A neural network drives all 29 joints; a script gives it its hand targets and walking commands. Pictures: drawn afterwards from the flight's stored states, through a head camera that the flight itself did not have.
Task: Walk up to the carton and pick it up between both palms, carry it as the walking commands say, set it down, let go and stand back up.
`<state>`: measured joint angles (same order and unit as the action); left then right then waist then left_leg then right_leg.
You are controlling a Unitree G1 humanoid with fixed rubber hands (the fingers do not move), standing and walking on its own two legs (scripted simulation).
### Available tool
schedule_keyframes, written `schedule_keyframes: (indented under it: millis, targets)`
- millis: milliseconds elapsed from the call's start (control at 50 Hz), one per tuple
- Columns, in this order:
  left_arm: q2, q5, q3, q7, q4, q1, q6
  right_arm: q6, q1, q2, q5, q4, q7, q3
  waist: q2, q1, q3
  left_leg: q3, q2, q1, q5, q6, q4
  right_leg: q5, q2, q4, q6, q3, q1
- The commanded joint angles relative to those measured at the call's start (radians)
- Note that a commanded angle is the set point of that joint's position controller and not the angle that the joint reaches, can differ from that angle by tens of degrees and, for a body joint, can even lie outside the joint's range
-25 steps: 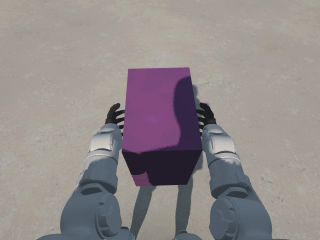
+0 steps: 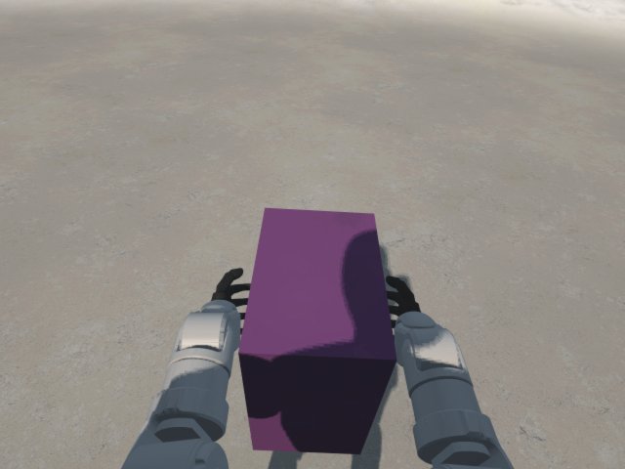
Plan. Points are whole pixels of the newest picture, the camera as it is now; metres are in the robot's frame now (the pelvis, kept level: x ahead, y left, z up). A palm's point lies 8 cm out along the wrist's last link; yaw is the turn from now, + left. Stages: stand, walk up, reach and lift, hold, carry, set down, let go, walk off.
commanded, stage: reach and lift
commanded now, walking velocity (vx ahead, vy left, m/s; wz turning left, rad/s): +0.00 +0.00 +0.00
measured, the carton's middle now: (313, 332) +0.34 +0.01 -0.01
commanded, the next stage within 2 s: hold in 1.14 s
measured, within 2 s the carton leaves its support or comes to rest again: neither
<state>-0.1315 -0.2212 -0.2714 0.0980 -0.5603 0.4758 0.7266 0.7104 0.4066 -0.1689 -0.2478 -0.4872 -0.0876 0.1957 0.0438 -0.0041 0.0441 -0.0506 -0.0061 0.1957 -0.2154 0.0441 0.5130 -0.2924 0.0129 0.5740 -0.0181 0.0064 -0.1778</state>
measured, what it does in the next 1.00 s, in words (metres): stands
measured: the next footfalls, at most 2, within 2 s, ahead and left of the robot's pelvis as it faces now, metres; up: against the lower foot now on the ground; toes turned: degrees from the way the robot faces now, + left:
none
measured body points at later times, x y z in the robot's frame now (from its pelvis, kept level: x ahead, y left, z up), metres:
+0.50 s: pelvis -0.01 +0.00 +0.00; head -0.07 +0.01 +0.45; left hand +0.32 +0.14 +0.04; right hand +0.31 -0.12 +0.05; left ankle +0.05 +0.15 -0.73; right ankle +0.02 -0.10 -0.73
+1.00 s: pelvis -0.01 +0.00 +0.00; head -0.08 +0.01 +0.44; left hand +0.31 +0.14 +0.04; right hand +0.30 -0.12 +0.05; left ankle +0.05 +0.15 -0.73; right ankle +0.02 -0.10 -0.73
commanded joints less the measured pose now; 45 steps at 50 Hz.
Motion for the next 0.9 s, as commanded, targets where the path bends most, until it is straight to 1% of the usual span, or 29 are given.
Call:
schedule_keyframes:
  millis: [0, 20, 40, 60, 100, 160, 180, 200, 220, 240, 280, 320, 340, 380, 400, 420, 440, 460, 500, 540, 560, 600, 620, 680, 720, 760, 800, 860, 880]
  targets:
    - [-1.149, 0.239, 0.487, -0.302, 0.147, 0.649, -0.019, -0.048, 0.687, -1.071, 0.274, 0.104, 0.257, -0.45, -0.048, 0.032, 0.298, 0.014, 0.127, -0.231, 0.143, -0.039, -0.056, 0.215, 0.036, -0.194, 0.028, 0.065, 0.064]
    - [-1.162, 0.229, 0.477, -0.304, 0.115, 0.633, -0.015, -0.054, 0.733, -1.061, 0.273, 0.148, 0.253, -0.452, -0.068, 0.036, 0.298, 0.018, 0.129, -0.219, 0.122, -0.038, -0.053, 0.205, 0.034, -0.201, 0.021, 0.077, 0.069]
    - [-1.157, 0.248, 0.488, -0.307, 0.145, 0.686, -0.024, -0.053, 0.71, -1.061, 0.266, 0.104, 0.253, -0.441, -0.059, 0.05, 0.302, 0.01, 0.122, -0.211, 0.119, -0.039, -0.053, 0.21, 0.035, -0.196, 0.022, 0.077, 0.056]
    - [-1.167, 0.246, 0.499, -0.31, 0.148, 0.681, -0.027, -0.063, 0.753, -1.061, 0.274, 0.154, 0.251, -0.461, -0.068, 0.042, 0.297, 0.012, 0.123, -0.202, 0.08, -0.038, -0.046, 0.146, 0.034, -0.201, 0.014, 0.082, 0.043]
    - [-1.148, 0.23, 0.467, -0.309, 0.113, 0.673, -0.026, -0.056, 0.736, -1.068, 0.269, 0.101, 0.25, -0.445, -0.044, 0.033, 0.283, 0.017, 0.13, -0.193, 0.088, -0.042, -0.045, 0.165, 0.026, -0.203, 0.03, 0.088, 0.033]
    - [-1.153, 0.229, 0.474, -0.307, 0.096, 0.665, -0.026, -0.061, 0.762, -1.064, 0.277, 0.097, 0.254, -0.443, -0.068, 0.027, 0.267, 0.021, 0.122, -0.183, 0.079, -0.04, -0.049, 0.132, 0.039, -0.201, 0.023, 0.082, 0.008]
    - [-1.176, 0.24, 0.492, -0.304, 0.128, 0.693, -0.035, -0.069, 0.747, -1.07, 0.276, 0.111, 0.253, -0.443, -0.085, 0.044, 0.283, 0.01, 0.118, -0.192, 0.085, -0.038, -0.042, 0.139, 0.033, -0.193, 0.021, 0.081, 0.0]
    - [-1.152, 0.222, 0.447, -0.309, 0.072, 0.648, -0.03, -0.067, 0.782, -1.063, 0.269, 0.111, 0.251, -0.436, -0.066, 0.017, 0.235, 0.025, 0.121, -0.155, 0.057, -0.049, -0.053, 0.118, 0.032, -0.203, 0.022, 0.088, 0.006]
    - [-1.146, 0.232, 0.461, -0.309, 0.101, 0.679, -0.04, -0.068, 0.774, -1.088, 0.266, 0.097, 0.25, -0.452, -0.016, 0.016, 0.283, 0.019, 0.123, -0.173, 0.085, -0.051, -0.038, 0.139, 0.038, -0.193, 0.033, 0.089, -0.003]
    - [-1.151, 0.231, 0.472, -0.307, 0.094, 0.673, -0.037, -0.074, 0.772, -1.077, 0.274, 0.096, 0.249, -0.445, -0.081, 0.025, 0.252, 0.025, 0.124, -0.175, 0.083, -0.044, -0.037, 0.142, 0.026, -0.198, 0.022, 0.1, -0.005]
    - [-1.152, 0.227, 0.475, -0.309, 0.097, 0.659, -0.036, -0.07, 0.762, -1.085, 0.271, 0.093, 0.254, -0.443, -0.046, 0.017, 0.254, 0.02, 0.117, -0.175, 0.068, -0.046, -0.047, 0.101, 0.041, -0.203, 0.022, 0.085, -0.015]
    - [-1.168, 0.227, 0.486, -0.309, 0.12, 0.67, -0.037, -0.073, 0.784, -1.08, 0.275, 0.099, 0.257, -0.445, -0.089, 0.018, 0.25, 0.025, 0.124, -0.176, 0.085, -0.042, -0.04, 0.11, 0.035, -0.203, 0.021, 0.09, -0.033]
    - [-1.164, 0.231, 0.481, -0.31, 0.09, 0.665, -0.038, -0.075, 0.811, -1.065, 0.277, 0.115, 0.252, -0.46, -0.062, 0.014, 0.27, 0.011, 0.117, -0.18, 0.086, -0.046, -0.036, 0.118, 0.036, -0.201, 0.024, 0.091, -0.026]
    - [-1.169, 0.228, 0.482, -0.307, 0.104, 0.637, -0.034, -0.065, 0.725, -1.07, 0.258, 0.072, 0.257, -0.434, -0.07, 0.035, 0.273, 0.012, 0.115, -0.191, 0.112, -0.04, -0.04, 0.16, 0.035, -0.203, 0.024, 0.091, -0.01]
    - [-1.156, 0.218, 0.47, -0.309, 0.085, 0.628, -0.026, -0.054, 0.707, -1.068, 0.262, 0.047, 0.26, -0.426, -0.099, 0.026, 0.22, 0.022, 0.115, -0.156, 0.07, -0.038, -0.056, 0.114, 0.042, -0.205, 0.017, 0.077, -0.009]
    - [-1.16, 0.235, 0.488, -0.309, 0.117, 0.647, -0.033, -0.065, 0.74, -1.076, 0.273, 0.078, 0.26, -0.442, -0.075, 0.024, 0.252, 0.014, 0.116, -0.183, 0.102, -0.039, -0.044, 0.142, 0.039, -0.199, 0.021, 0.09, -0.018]
    - [-1.164, 0.241, 0.499, -0.304, 0.153, 0.652, -0.038, -0.066, 0.704, -1.078, 0.274, 0.086, 0.26, -0.446, -0.097, 0.023, 0.269, 0.014, 0.115, -0.193, 0.134, -0.038, -0.039, 0.174, 0.038, -0.192, 0.014, 0.093, -0.011]
    - [-1.187, 0.247, 0.507, -0.307, 0.121, 0.622, -0.029, -0.065, 0.731, -1.061, 0.282, 0.115, 0.261, -0.463, -0.068, 0.031, 0.293, 0.002, 0.114, -0.199, 0.141, -0.034, -0.037, 0.176, 0.05, -0.193, 0.021, 0.074, -0.002]
    - [-1.172, 0.237, 0.512, -0.305, 0.137, 0.589, -0.034, -0.065, 0.728, -1.078, 0.278, 0.136, 0.263, -0.478, -0.04, 0.006, 0.307, 0.011, 0.112, -0.198, 0.154, -0.039, -0.039, 0.182, 0.058, -0.189, 0.023, 0.081, 0.013]
    - [-1.179, 0.244, 0.515, -0.306, 0.134, 0.631, -0.03, -0.062, 0.731, -1.067, 0.282, 0.105, 0.266, -0.465, -0.107, 0.019, 0.299, 0.006, 0.112, -0.191, 0.128, -0.039, -0.039, 0.167, 0.039, -0.185, 0.014, 0.095, 0.01]
    - [-1.19, 0.24, 0.517, -0.304, 0.148, 0.602, -0.028, -0.057, 0.707, -1.081, 0.275, 0.117, 0.265, -0.467, -0.065, 0.024, 0.332, 0.005, 0.114, -0.2, 0.139, -0.036, -0.041, 0.179, 0.05, -0.19, 0.021, 0.085, 0.018]
    - [-1.163, 0.23, 0.499, -0.307, 0.126, 0.556, -0.022, -0.048, 0.691, -1.076, 0.276, 0.121, 0.27, -0.471, -0.078, 0.009, 0.272, 0.01, 0.105, -0.18, 0.138, -0.039, -0.048, 0.175, 0.049, -0.19, 0.016, 0.083, 0.026]
    - [-1.173, 0.244, 0.515, -0.31, 0.134, 0.572, -0.023, -0.05, 0.678, -1.065, 0.273, 0.133, 0.263, -0.477, -0.044, 0.033, 0.273, 0.0, 0.11, -0.196, 0.13, -0.04, -0.044, 0.178, 0.046, -0.194, 0.022, 0.079, 0.014]
    - [-1.159, 0.241, 0.535, -0.307, 0.172, 0.566, -0.02, -0.047, 0.653, -1.086, 0.277, 0.11, 0.266, -0.468, -0.103, 0.009, 0.305, 0.009, 0.11, -0.183, 0.173, -0.035, -0.051, 0.235, 0.05, -0.183, 0.021, 0.09, 0.06]
    - [-1.177, 0.262, 0.548, -0.305, 0.172, 0.532, -0.019, -0.045, 0.644, -1.09, 0.299, 0.158, 0.264, -0.51, -0.066, 0.015, 0.296, -0.006, 0.103, -0.215, 0.213, -0.04, -0.046, 0.255, 0.056, -0.184, 0.02, 0.084, 0.031]
    - [-1.18, 0.261, 0.556, -0.305, 0.182, 0.544, -0.018, -0.044, 0.659, -1.093, 0.303, 0.171, 0.267, -0.508, -0.092, 0.017, 0.302, -0.001, 0.109, -0.195, 0.199, -0.038, -0.047, 0.265, 0.048, -0.182, 0.023, 0.088, 0.044]
    - [-1.191, 0.282, 0.583, -0.31, 0.217, 0.577, -0.021, -0.048, 0.665, -1.098, 0.304, 0.197, 0.266, -0.533, -0.067, 0.019, 0.358, 0.004, 0.117, -0.212, 0.221, -0.038, -0.031, 0.271, 0.051, -0.182, 0.029, 0.092, 0.041]
    - [-1.185, 0.269, 0.579, -0.305, 0.205, 0.521, -0.021, -0.047, 0.682, -1.106, 0.319, 0.244, 0.263, -0.561, -0.071, -0.003, 0.35, 0.004, 0.118, -0.214, 0.208, -0.042, -0.038, 0.256, 0.054, -0.183, 0.024, 0.093, 0.054]
    - [-1.185, 0.288, 0.606, -0.304, 0.254, 0.571, -0.031, -0.05, 0.681, -1.113, 0.329, 0.229, 0.271, -0.57, -0.068, -0.002, 0.338, 0.007, 0.113, -0.203, 0.198, -0.044, -0.039, 0.231, 0.053, -0.181, 0.02, 0.096, 0.036]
